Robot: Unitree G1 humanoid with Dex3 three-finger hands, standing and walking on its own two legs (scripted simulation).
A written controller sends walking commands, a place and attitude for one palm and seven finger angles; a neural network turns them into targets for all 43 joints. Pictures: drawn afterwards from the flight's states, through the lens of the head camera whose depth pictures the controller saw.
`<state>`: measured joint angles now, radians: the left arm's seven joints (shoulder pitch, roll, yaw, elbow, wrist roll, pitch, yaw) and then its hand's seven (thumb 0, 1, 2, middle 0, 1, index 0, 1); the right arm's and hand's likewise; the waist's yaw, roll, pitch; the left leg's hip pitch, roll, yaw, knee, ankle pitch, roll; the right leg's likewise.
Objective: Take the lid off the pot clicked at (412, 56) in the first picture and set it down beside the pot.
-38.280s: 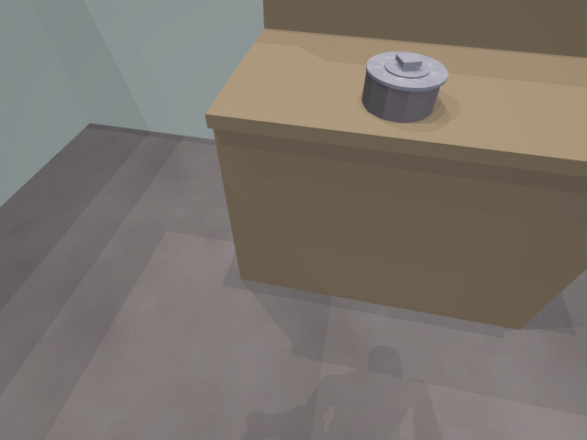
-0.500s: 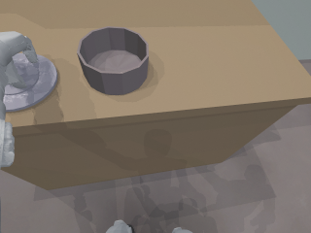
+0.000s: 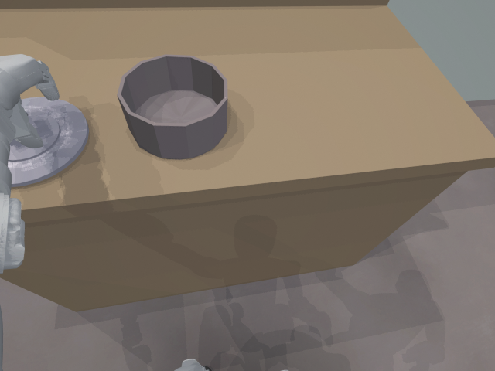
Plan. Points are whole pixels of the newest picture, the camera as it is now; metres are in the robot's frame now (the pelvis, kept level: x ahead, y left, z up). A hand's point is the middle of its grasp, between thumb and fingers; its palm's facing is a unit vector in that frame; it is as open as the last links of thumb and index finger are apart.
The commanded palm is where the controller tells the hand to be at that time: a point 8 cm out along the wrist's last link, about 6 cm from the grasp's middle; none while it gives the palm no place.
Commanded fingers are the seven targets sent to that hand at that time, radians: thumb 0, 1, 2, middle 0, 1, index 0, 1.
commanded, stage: raise the empty hand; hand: left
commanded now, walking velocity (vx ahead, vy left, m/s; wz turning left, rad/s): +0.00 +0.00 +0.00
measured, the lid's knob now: (19, 128) +0.51 +0.33 +0.07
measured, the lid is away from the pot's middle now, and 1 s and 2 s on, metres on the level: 0.25 0.25 0.25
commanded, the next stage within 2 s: draw the hand back to the body in 1.12 s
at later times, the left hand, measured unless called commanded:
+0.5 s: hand (1, 88) +0.49 +0.30 +0.17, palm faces -0.38 -0.10 -0.92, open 11.0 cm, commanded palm +0.52 +0.29 +0.23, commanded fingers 0.00 -0.07 0.77 -0.40 -0.76 -0.40 -0.76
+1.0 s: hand out of the picture +0.50 +0.31 +0.21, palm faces -0.34 -0.11 -0.93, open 11.0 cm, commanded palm +0.52 +0.30 +0.29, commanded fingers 0.00 -0.07 0.77 -0.40 -0.76 -0.40 -0.76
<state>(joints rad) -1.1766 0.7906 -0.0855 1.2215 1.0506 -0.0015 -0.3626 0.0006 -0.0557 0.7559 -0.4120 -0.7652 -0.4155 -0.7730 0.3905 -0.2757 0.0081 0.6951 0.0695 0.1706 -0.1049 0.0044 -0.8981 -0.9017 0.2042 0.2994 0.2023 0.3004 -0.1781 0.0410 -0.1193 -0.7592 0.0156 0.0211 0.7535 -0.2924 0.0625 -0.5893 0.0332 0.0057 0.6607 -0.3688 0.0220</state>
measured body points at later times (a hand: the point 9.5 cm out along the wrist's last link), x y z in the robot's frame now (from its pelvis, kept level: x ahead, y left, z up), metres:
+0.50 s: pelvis +0.01 -0.01 +0.01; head +0.08 +0.00 +0.45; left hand +0.51 +0.30 +0.22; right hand +0.02 -0.29 -0.11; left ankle +0.03 +0.08 -0.71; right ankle -0.04 -0.15 -0.71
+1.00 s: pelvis +0.01 +0.00 +0.01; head +0.09 +0.01 +0.46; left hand +0.51 +0.31 +0.27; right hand +0.03 -0.28 -0.10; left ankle +0.03 +0.08 -0.71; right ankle -0.04 -0.15 -0.71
